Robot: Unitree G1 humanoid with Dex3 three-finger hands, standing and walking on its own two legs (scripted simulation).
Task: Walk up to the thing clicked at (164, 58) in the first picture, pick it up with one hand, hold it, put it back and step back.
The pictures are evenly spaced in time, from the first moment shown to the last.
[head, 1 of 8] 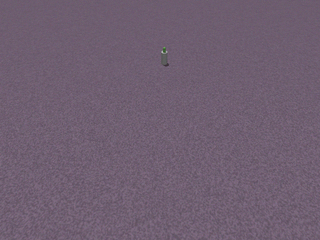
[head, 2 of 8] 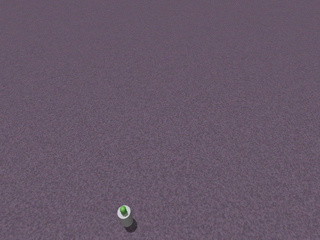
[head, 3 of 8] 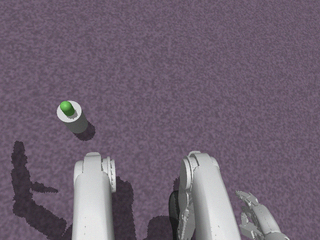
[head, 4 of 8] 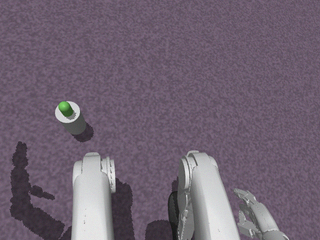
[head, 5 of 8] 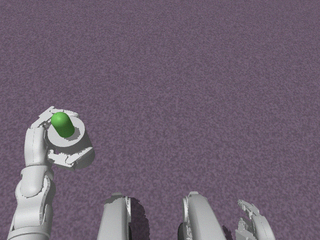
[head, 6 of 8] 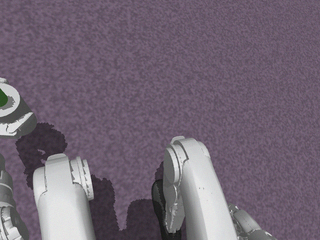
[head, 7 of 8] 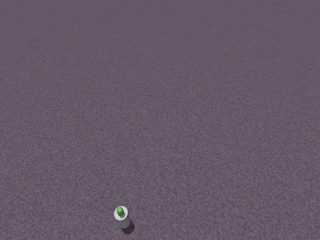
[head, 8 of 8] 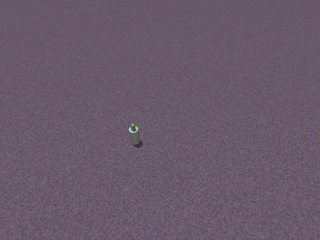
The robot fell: no
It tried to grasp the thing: yes
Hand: left
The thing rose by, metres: 0.68
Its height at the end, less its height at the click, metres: +0.00
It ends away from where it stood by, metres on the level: 0.01
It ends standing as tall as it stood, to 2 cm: yes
